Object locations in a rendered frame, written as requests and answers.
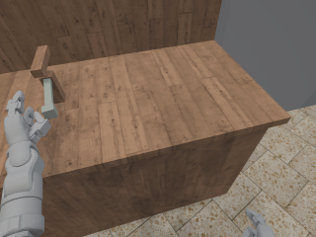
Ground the tap lever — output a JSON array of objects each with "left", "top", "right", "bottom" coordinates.
[{"left": 41, "top": 78, "right": 58, "bottom": 119}]

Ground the counter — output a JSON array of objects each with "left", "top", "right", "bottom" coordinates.
[{"left": 0, "top": 0, "right": 291, "bottom": 237}]

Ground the robot right hand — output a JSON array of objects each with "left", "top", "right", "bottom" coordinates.
[{"left": 240, "top": 208, "right": 276, "bottom": 237}]

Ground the left robot forearm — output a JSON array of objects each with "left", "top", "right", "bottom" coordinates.
[{"left": 0, "top": 141, "right": 44, "bottom": 237}]

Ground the robot left hand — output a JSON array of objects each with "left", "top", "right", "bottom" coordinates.
[{"left": 4, "top": 90, "right": 51, "bottom": 147}]

